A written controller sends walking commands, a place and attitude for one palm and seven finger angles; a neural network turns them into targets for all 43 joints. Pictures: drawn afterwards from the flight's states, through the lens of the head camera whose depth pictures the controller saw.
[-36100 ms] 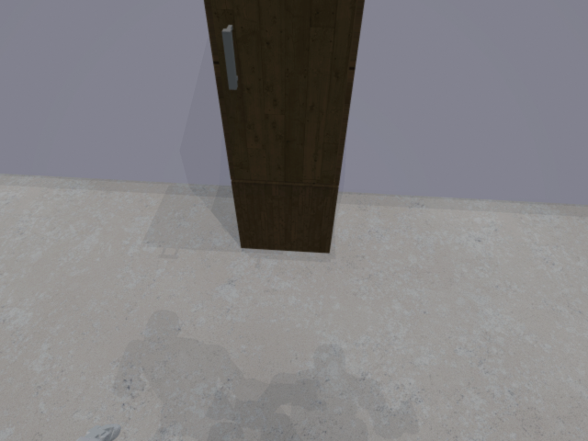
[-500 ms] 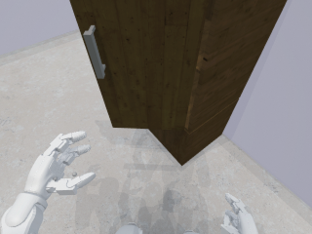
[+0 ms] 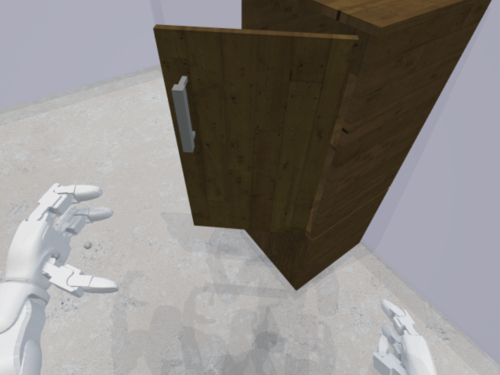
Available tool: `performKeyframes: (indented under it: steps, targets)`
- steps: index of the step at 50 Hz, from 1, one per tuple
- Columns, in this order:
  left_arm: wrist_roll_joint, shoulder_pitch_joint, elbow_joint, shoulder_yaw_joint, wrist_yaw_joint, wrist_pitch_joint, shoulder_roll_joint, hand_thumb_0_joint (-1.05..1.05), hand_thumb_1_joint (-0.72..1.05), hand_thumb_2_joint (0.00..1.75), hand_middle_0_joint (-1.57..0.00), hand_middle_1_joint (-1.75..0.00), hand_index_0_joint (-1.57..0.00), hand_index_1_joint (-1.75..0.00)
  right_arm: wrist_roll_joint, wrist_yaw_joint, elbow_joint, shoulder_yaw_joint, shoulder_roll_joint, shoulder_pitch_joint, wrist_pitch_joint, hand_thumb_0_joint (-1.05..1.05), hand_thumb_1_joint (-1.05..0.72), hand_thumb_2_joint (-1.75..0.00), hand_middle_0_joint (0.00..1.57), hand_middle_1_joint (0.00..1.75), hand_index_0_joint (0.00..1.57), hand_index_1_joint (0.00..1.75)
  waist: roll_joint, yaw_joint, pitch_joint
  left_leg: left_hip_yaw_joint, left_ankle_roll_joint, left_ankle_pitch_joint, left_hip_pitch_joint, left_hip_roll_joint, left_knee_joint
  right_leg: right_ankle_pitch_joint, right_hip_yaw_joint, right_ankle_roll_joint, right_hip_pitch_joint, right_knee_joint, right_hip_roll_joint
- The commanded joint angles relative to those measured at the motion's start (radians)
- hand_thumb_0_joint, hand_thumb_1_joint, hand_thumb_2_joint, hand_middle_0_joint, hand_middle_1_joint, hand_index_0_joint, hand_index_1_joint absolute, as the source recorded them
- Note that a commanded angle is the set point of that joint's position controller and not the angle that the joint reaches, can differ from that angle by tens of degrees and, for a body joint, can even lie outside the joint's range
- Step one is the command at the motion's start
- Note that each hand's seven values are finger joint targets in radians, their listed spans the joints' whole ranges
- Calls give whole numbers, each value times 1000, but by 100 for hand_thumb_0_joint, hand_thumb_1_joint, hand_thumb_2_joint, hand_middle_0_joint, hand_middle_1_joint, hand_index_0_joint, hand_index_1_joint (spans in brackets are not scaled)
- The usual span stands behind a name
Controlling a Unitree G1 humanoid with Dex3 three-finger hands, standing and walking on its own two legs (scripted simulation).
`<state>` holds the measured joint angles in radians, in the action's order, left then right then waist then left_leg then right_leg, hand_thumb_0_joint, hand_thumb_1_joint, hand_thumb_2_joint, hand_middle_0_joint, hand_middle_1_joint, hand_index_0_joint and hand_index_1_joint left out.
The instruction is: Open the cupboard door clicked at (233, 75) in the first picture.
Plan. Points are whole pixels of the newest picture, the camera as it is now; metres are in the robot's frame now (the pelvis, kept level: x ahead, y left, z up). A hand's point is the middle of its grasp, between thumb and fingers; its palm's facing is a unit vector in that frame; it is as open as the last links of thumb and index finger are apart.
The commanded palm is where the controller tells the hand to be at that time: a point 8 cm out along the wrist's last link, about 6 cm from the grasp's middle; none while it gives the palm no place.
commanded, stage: raise the hand with hooked fingers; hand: left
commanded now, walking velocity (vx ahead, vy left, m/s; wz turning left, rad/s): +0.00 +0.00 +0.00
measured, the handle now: (186, 115) +0.57 +0.18 +0.11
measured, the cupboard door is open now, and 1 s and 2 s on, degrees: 49 49 49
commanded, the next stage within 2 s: move the hooked fingers beside the handle in 0.84 s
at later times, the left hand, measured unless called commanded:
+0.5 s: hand (72, 210) +0.30 +0.28 +0.13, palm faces +0.01 -1.00 -0.03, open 14.0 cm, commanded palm +0.26 +0.33 +0.13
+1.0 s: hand (82, 214) +0.29 +0.26 +0.14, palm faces +0.05 -1.00 -0.02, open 14.0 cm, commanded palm +0.27 +0.31 +0.13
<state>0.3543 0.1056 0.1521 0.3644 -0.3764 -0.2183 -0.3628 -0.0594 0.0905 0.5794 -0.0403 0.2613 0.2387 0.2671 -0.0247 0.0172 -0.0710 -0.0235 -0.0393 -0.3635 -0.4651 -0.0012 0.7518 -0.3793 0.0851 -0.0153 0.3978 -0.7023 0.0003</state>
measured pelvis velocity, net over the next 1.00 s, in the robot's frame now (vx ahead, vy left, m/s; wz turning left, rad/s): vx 0.00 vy -0.01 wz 0.00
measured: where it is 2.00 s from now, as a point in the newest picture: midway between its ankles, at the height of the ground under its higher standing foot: outside the picture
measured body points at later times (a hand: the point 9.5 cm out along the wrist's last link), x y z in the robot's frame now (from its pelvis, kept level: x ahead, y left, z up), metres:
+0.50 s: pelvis +0.00 +0.01 +0.01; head +0.01 +0.00 +0.46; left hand +0.29 +0.34 +0.13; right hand +0.16 -0.24 -0.06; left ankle +0.01 +0.09 -0.71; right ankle -0.01 -0.11 -0.71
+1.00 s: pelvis +0.00 -0.01 +0.01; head +0.00 -0.02 +0.46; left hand +0.28 +0.32 +0.14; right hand +0.17 -0.25 -0.06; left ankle +0.01 +0.09 -0.71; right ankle -0.01 -0.11 -0.71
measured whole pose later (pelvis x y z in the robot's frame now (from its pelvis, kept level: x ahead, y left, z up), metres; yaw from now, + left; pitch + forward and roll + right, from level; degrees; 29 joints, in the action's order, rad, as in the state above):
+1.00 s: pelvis +0.00 -0.01 +0.01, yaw +0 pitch +2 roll -1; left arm 0.34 -0.12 0.38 0.44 -0.48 -0.09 -0.43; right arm -0.07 0.11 0.60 -0.06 0.27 0.25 0.21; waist -0.03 0.02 -0.04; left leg -0.03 -0.03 -0.30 -0.36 0.00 0.62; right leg -0.32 0.08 -0.03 0.30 -0.59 -0.01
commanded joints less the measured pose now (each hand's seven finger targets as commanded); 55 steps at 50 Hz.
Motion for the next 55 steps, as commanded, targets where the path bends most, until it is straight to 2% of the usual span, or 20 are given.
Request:
performKeyframes:
  steps: [1,4,7,11,14,17,21,25,28,30,34,35,36,38,41,45,47,49,51,55]
  targets:
    - [7,-206,-93,41,-58,49,-193,0,-50,30,-30,-120,-30,-120,-8,15,-137,49,153,-33,30,0,-90,-90,20,30,20,30,-25,-11,-84,73,16,235,148,13,-159,239,-11,-9,2,110,-29]
    - [7,-304,-115,90,-72,78,-256,0,-50,30,-30,-120,-30,-120,-6,26,-146,44,153,-43,21,0,-90,-90,20,30,20,30,-9,-8,-142,80,11,238,184,10,-168,235,-13,-8,-21,124,-28]
    - [9,-393,-168,144,-65,56,-320,0,-50,30,-30,-120,-30,-120,1,26,-146,34,142,-51,19,0,-90,-90,20,30,20,30,-73,2,-189,88,21,290,249,11,-180,255,-14,-17,-50,131,-31]
    - [6,-456,-153,153,-65,36,-338,0,-50,30,-30,-120,-30,-120,4,30,-131,26,140,-53,18,0,-90,-90,20,30,20,30,-93,-3,-189,95,26,302,289,15,-199,253,-15,-21,-58,152,-34]
    - [5,-475,-62,146,-87,69,-333,0,-50,30,-30,-120,-30,-120,-2,36,-116,26,144,-53,14,0,-90,-90,20,30,20,30,-113,-6,-150,97,27,282,283,15,-216,242,-12,-21,-49,168,-28]
    - [6,-488,52,142,-123,129,-347,0,-50,30,-30,-120,-30,-120,-9,42,-116,25,155,-51,1,0,-90,-90,20,30,20,30,-54,-5,-112,92,20,239,243,10,-231,225,-14,-19,-56,191,-27]
    - [10,-438,56,124,-147,154,-324,0,-50,30,-30,-120,-30,-120,-9,28,-138,32,157,-45,0,0,-90,-90,20,30,20,30,-39,10,-159,89,20,302,261,6,-223,275,-13,-20,-77,183,-26]
    - [16,-443,-51,185,-121,101,-385,0,-50,30,-30,-120,-30,-120,4,13,-147,35,155,-45,6,0,-90,-90,20,30,20,30,-46,25,-195,85,22,348,284,9,-216,307,-21,-26,-103,177,-31]
    - [18,-457,-88,210,-92,61,-386,0,-50,30,-30,-120,-30,-120,6,12,-140,40,151,-33,7,0,-90,-90,20,30,20,30,-70,19,-212,80,23,361,301,9,-222,314,-19,-22,-102,178,-32]
    - [14,-463,-61,214,-83,60,-392,0,-50,30,-30,-120,-30,-120,8,14,-129,39,153,-29,4,0,-90,-90,20,30,20,30,-64,17,-169,70,19,335,279,7,-222,308,-26,-23,-98,186,-32]
    - [0,-475,-5,159,-92,81,-336,0,-50,30,-30,-120,-30,-120,-2,23,-122,40,150,-36,1,0,-90,-90,20,30,20,30,-108,-2,-138,62,14,273,267,4,-230,265,-29,-19,-72,197,-23]
    - [2,-480,-12,155,-99,84,-340,0,-50,30,-30,-120,-30,-120,-1,24,-123,41,153,-34,0,0,-90,-90,20,30,20,30,-75,-1,-147,58,8,276,271,4,-223,279,-37,-19,-87,201,-22]
    - [-1,-486,-17,144,-107,89,-335,0,-50,30,-30,-120,-30,-120,-3,26,-125,41,152,-39,0,0,-90,-90,20,30,20,30,-101,-5,-159,55,7,282,275,2,-221,290,-40,-18,-88,199,-20]
    - [2,-473,-11,136,-117,91,-327,0,-50,30,-30,-120,-30,-120,-4,29,-127,41,151,-41,0,0,-90,-90,20,30,20,30,-78,-7,-158,53,4,278,272,2,-215,291,-40,-14,-85,201,-20]
    - [19,-481,-7,161,-123,81,-350,0,-50,30,-30,-120,-30,-120,-3,30,-127,39,152,-44,1,0,-90,-90,20,30,20,30,-11,-5,-154,55,2,271,258,1,-213,296,-45,-11,-93,202,-22]
    - [20,-474,22,194,-111,71,-377,0,-50,30,-30,-120,-30,-120,0,30,-125,37,151,-45,-1,0,-90,-90,20,30,20,30,-23,9,-153,48,5,268,241,-1,-207,296,-51,-11,-99,196,-20]
    - [18,-481,21,173,-106,69,-350,0,-50,30,-30,-120,-30,-120,-5,31,-124,37,145,-52,0,0,-90,-90,20,30,20,30,-34,0,-144,46,4,245,238,-2,-211,273,-51,-8,-87,201,-17]
    - [10,-529,38,154,-101,68,-340,0,-50,30,-30,-120,-30,-120,-7,34,-117,36,145,-52,2,0,-90,-90,20,30,20,30,-55,-10,-135,44,3,229,236,-3,-208,258,-57,-6,-73,205,-14]
    - [1,-576,63,167,-102,68,-376,0,-50,30,-30,-120,-30,-120,-6,37,-109,36,150,-44,-2,0,-90,-90,20,30,20,30,-50,-15,-135,42,1,222,226,-4,-201,256,-67,-5,-73,206,-11]
    - [-18,-737,139,108,-103,55,-364,0,-50,30,-30,-120,-30,-120,-9,48,-87,34,154,-31,-5,0,-90,-90,20,30,20,30,-31,-51,-107,45,-1,161,207,-3,-194,179,-80,-1,-30,217,-8]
